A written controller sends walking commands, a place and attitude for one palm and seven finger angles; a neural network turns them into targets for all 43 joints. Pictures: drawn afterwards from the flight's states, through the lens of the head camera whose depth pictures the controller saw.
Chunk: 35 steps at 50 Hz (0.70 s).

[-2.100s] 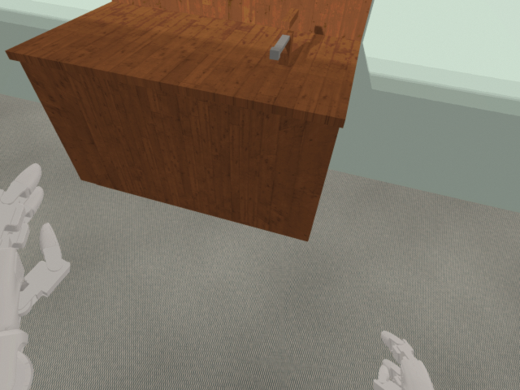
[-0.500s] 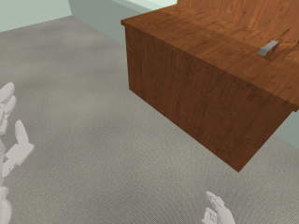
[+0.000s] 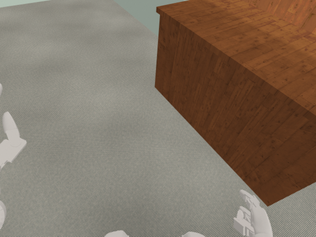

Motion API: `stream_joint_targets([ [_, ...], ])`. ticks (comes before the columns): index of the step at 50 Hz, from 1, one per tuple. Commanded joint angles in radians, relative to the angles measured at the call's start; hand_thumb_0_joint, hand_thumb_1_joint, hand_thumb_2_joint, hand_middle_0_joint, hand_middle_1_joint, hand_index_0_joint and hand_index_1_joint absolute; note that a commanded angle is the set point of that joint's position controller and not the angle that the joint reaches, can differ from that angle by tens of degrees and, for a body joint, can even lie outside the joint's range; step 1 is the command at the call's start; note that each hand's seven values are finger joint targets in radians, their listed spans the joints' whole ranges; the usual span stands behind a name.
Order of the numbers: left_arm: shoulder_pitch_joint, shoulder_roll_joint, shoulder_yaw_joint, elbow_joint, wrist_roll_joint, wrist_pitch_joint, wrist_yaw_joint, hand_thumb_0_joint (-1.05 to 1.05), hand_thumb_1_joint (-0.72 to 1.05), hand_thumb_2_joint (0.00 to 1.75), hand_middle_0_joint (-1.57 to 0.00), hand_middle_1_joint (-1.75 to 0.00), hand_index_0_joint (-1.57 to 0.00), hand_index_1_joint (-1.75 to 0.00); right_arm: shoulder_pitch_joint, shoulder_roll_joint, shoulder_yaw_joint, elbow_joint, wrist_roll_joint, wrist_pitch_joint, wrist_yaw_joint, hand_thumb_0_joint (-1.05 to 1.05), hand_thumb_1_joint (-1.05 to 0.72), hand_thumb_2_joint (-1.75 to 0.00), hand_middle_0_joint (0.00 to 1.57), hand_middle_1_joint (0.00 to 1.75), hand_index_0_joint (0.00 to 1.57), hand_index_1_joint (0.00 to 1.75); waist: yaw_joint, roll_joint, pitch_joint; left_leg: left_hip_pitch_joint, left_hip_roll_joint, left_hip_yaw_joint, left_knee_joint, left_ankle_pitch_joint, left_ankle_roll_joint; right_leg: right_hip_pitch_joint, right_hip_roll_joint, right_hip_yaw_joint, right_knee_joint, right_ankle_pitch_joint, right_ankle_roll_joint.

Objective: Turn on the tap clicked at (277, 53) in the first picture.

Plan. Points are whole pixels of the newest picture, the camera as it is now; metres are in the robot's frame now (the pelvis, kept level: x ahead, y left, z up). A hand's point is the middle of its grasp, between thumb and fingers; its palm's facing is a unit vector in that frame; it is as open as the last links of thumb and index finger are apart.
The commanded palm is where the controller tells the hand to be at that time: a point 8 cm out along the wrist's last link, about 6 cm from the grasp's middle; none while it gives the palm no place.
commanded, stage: walk to a spot facing it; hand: left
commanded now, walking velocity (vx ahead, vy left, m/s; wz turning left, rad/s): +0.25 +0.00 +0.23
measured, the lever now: out of the picture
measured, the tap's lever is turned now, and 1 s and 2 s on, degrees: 0 0 0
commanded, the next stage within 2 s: turn to face it in 0.06 s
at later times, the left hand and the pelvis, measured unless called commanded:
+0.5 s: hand (84, 105) +0.32 +0.17 +0.19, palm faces +0.40 -0.83 -0.38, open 7.4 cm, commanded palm +0.26 +0.22 +0.20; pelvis +0.10 -0.06 +0.02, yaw -1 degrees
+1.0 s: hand (157, 93) +0.38 +0.03 +0.18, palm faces +0.03 -0.84 -0.53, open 7.4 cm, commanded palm +0.33 +0.11 +0.20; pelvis +0.08 -0.10 +0.01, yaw -20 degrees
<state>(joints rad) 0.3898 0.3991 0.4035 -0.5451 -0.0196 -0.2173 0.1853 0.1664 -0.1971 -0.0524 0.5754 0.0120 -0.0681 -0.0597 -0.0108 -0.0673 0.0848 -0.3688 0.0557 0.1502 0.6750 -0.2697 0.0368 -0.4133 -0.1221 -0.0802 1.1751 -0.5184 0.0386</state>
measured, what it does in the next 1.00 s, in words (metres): steps to the right, turning right: right foot, then left foot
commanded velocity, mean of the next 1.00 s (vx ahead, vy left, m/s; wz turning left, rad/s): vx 0.03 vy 0.00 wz -0.48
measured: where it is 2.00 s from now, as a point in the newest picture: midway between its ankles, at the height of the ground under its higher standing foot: outside the picture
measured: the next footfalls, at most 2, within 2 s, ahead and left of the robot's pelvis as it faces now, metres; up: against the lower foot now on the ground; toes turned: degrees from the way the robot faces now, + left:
right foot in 0.26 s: +0.16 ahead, -0.14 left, +0.00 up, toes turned -6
left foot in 0.58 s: +0.17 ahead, +0.08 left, +0.00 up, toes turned +3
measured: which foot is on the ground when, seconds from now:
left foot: down 0.00-0.26, up 0.28-0.56, down 0.58-0.90, up 0.92-1.00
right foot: up 0.00-0.24, down 0.26-0.62, up 0.64-0.86, down 0.88-1.00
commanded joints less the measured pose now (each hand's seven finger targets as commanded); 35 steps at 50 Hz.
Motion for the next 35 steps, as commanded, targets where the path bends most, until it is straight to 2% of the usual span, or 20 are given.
stream_joint_targets([
  [1, 0.015, 0.145, 0.091, -0.328, -0.002, -0.077, -0.012, 0.00, 0.90, 0.90, -0.20, -0.30, -0.20, -0.30, -0.033, -0.107, -0.016, -0.120, 0.005, -0.059, 0.009, 0.00, -0.90, -0.90, 0.20, 0.30, 0.20, 0.30, 0.011, 0.308, -0.176, 0.216, 0.271, -0.383, -0.350, 0.123, 0.181, -0.237, -0.025, 0.031, 0.002, 0.076, 0.016],
  [5, 0.083, 0.118, 0.086, -0.265, -0.015, -0.068, -0.012, 0.00, 0.90, 0.90, -0.20, -0.30, -0.20, -0.30, -0.023, -0.103, 0.003, -0.109, -0.001, -0.083, 0.005, 0.00, -0.90, -0.90, 0.20, 0.30, 0.20, 0.30, 0.014, 0.335, -0.176, 0.093, 0.210, -0.235, -0.396, 0.046, 0.127, -0.015, 0.024, -0.059, -0.287, 0.155, 0.022],
  [7, 0.074, 0.106, 0.080, -0.200, -0.017, -0.057, -0.014, 0.00, 0.90, 0.90, -0.20, -0.30, -0.20, -0.30, -0.015, -0.102, 0.010, -0.098, -0.006, -0.082, -0.003, 0.00, -0.90, -0.90, 0.20, 0.30, 0.20, 0.30, 0.012, 0.310, -0.162, 0.092, 0.217, -0.239, -0.380, 0.053, 0.126, 0.038, 0.053, -0.084, -0.402, 0.143, 0.029],
  [10, 0.018, 0.083, 0.045, -0.106, -0.007, -0.033, -0.015, 0.00, 0.90, 0.90, -0.20, -0.30, -0.20, -0.30, -0.014, -0.099, 0.016, -0.086, -0.001, -0.070, -0.019, 0.00, -0.90, -0.90, 0.20, 0.30, 0.20, 0.30, 0.018, 0.217, -0.184, 0.125, 0.182, -0.140, -0.241, 0.046, 0.068, 0.167, 0.112, -0.135, -0.623, 0.228, 0.022],
  [11, -0.026, 0.095, 0.039, -0.095, -0.003, -0.028, -0.014, 0.00, 0.90, 0.90, -0.20, -0.30, -0.20, -0.30, -0.026, -0.095, 0.022, -0.086, 0.001, -0.064, -0.023, 0.00, -0.90, -0.90, 0.20, 0.30, 0.20, 0.30, 0.014, 0.181, -0.190, 0.094, 0.169, -0.122, -0.169, 0.020, 0.044, 0.230, 0.102, -0.113, -0.708, 0.250, 0.010],
  [12, -0.063, 0.112, 0.042, -0.075, 0.008, -0.022, -0.014, 0.00, 0.90, 0.90, -0.20, -0.30, -0.20, -0.30, -0.017, -0.088, 0.026, -0.080, -0.003, -0.057, -0.023, 0.00, -0.90, -0.90, 0.20, 0.30, 0.20, 0.30, 0.008, 0.077, -0.202, 0.056, 0.124, -0.065, -0.016, -0.003, 0.018, 0.282, 0.032, -0.009, -0.769, 0.310, -0.031],
  [13, -0.099, 0.147, 0.048, -0.065, 0.017, -0.018, -0.009, 0.00, 0.90, 0.90, -0.20, -0.30, -0.20, -0.30, -0.012, -0.070, 0.031, -0.085, -0.006, -0.050, -0.023, 0.00, -0.90, -0.90, 0.20, 0.30, 0.20, 0.30, -0.002, -0.145, -0.219, -0.103, 0.026, -0.008, 0.195, -0.112, -0.026, 0.369, -0.144, 0.292, -0.810, 0.484, -0.122],
  [14, -0.133, 0.157, 0.056, -0.052, 0.006, -0.010, -0.017, 0.00, 0.90, 0.90, -0.20, -0.30, -0.20, -0.30, -0.045, -0.089, 0.026, -0.097, -0.011, -0.066, -0.020, 0.00, -0.90, -0.90, 0.20, 0.30, 0.20, 0.30, 0.022, -0.275, -0.191, -0.213, -0.040, -0.052, 0.340, -0.292, -0.059, 0.376, -0.239, 0.478, -0.852, 0.590, -0.192],
  [15, -0.157, 0.146, 0.029, -0.068, 0.006, -0.012, -0.020, 0.00, 0.90, 0.90, -0.20, -0.30, -0.20, -0.30, -0.060, -0.112, 0.016, -0.092, -0.008, -0.065, -0.011, 0.00, -0.90, -0.90, 0.20, 0.30, 0.20, 0.30, 0.018, -0.238, -0.180, -0.220, -0.014, -0.123, 0.427, -0.284, -0.067, 0.350, -0.257, 0.523, -0.862, 0.588, -0.216],
  [16, -0.128, 0.150, 0.037, -0.077, 0.004, -0.021, -0.016, 0.00, 0.90, 0.90, -0.20, -0.30, -0.20, -0.30, -0.074, -0.091, 0.035, -0.088, -0.008, -0.059, -0.009, 0.00, -0.90, -0.90, 0.20, 0.30, 0.20, 0.30, 0.019, -0.162, -0.152, -0.232, 0.016, -0.153, 0.441, -0.248, -0.073, 0.340, -0.251, 0.481, -0.827, 0.672, -0.235],
  [18, -0.094, 0.133, 0.038, -0.108, 0.007, -0.039, -0.013, 0.00, 0.90, 0.90, -0.20, -0.30, -0.20, -0.30, -0.077, -0.078, 0.049, -0.081, -0.014, -0.035, -0.006, 0.00, -0.90, -0.90, 0.20, 0.30, 0.20, 0.30, 0.013, -0.095, -0.175, -0.141, 0.024, -0.115, 0.348, -0.213, -0.082, 0.290, -0.186, 0.275, -0.777, 0.818, -0.210],
  [20, -0.089, 0.146, 0.054, -0.174, 0.005, -0.049, -0.010, 0.00, 0.90, 0.90, -0.20, -0.30, -0.20, -0.30, -0.098, -0.079, 0.043, -0.100, -0.016, -0.025, -0.010, 0.00, -0.90, -0.90, 0.20, 0.30, 0.20, 0.30, 0.016, -0.077, -0.204, -0.062, 0.023, -0.086, 0.211, -0.174, -0.085, 0.251, -0.163, 0.224, -0.770, 0.814, -0.200],
  [24, 0.017, 0.154, 0.095, -0.209, -0.011, -0.057, -0.002, 0.00, 0.90, 0.90, -0.20, -0.30, -0.20, -0.30, -0.075, -0.082, 0.031, -0.144, -0.017, -0.011, -0.003, 0.00, -0.90, -0.90, 0.20, 0.30, 0.20, 0.30, 0.041, -0.026, -0.231, -0.002, -0.002, -0.051, 0.009, -0.092, -0.091, 0.243, -0.138, 0.284, -0.766, 0.732, -0.207],
  [27, 0.009, 0.147, 0.094, -0.210, -0.015, -0.056, 0.001, 0.00, 0.90, 0.90, -0.20, -0.30, -0.20, -0.30, -0.038, -0.097, 0.016, -0.159, -0.005, 0.003, -0.002, 0.00, -0.90, -0.90, 0.20, 0.30, 0.20, 0.30, 0.016, 0.018, -0.254, 0.164, 0.020, -0.041, -0.186, 0.060, -0.089, 0.179, -0.099, 0.285, -0.703, 0.643, -0.147],
  [28, 0.002, 0.145, 0.093, -0.204, -0.016, -0.058, -0.002, 0.00, 0.90, 0.90, -0.20, -0.30, -0.20, -0.30, -0.035, -0.109, 0.006, -0.165, -0.004, 0.005, -0.006, 0.00, -0.90, -0.90, 0.20, 0.30, 0.20, 0.30, 0.016, 0.065, -0.249, 0.223, 0.063, -0.057, -0.241, 0.122, -0.074, 0.136, -0.058, 0.274, -0.661, 0.608, -0.115],
  [29, -0.006, 0.146, 0.091, -0.200, -0.015, -0.061, -0.005, 0.00, 0.90, 0.90, -0.20, -0.30, -0.20, -0.30, -0.035, -0.128, -0.003, -0.175, -0.001, 0.006, -0.008, 0.00, -0.90, -0.90, 0.20, 0.30, 0.20, 0.30, 0.020, 0.147, -0.243, 0.262, 0.160, -0.140, -0.267, 0.244, -0.034, 0.070, 0.007, 0.240, -0.604, 0.521, -0.077],
  [31, 0.042, 0.128, 0.073, -0.163, -0.012, -0.066, -0.019, 0.00, 0.90, 0.90, -0.20, -0.30, -0.20, -0.30, -0.039, -0.115, 0.005, -0.196, -0.006, 0.005, -0.004, 0.00, -0.90, -0.90, 0.20, 0.30, 0.20, 0.30, 0.031, 0.421, -0.209, 0.317, 0.387, -0.306, -0.332, 0.516, 0.076, -0.110, 0.115, 0.086, -0.310, 0.009, -0.012],
  [32, 0.014, 0.123, 0.049, -0.179, -0.001, -0.075, -0.025, 0.00, 0.90, 0.90, -0.20, -0.30, -0.20, -0.30, -0.037, -0.113, 0.007, -0.194, -0.015, -0.002, 0.004, 0.00, -0.90, -0.90, 0.20, 0.30, 0.20, 0.30, 0.030, 0.416, -0.178, 0.288, 0.419, -0.319, -0.329, 0.584, 0.101, -0.121, 0.104, 0.075, -0.199, -0.034, -0.007],
  [33, -0.007, 0.113, 0.031, -0.200, 0.002, -0.076, -0.030, 0.00, 0.90, 0.90, -0.20, -0.30, -0.20, -0.30, -0.016, -0.125, 0.000, -0.187, -0.012, -0.005, 0.014, 0.00, -0.90, -0.90, 0.20, 0.30, 0.20, 0.30, 0.026, 0.363, -0.172, 0.317, 0.401, -0.244, -0.283, 0.672, 0.097, -0.141, 0.090, 0.073, -0.198, 0.011, -0.008],
  [35, -0.048, 0.105, 0.009, -0.233, 0.002, -0.058, -0.035, 0.00, 0.90, 0.90, -0.20, -0.30, -0.20, -0.30, -0.014, -0.138, -0.006, -0.192, -0.003, -0.015, 0.031, 0.00, -0.90, -0.90, 0.20, 0.30, 0.20, 0.30, 0.024, 0.321, -0.165, 0.317, 0.350, -0.090, -0.244, 0.704, 0.043, -0.108, 0.088, 0.015, -0.275, 0.092, -0.001],
])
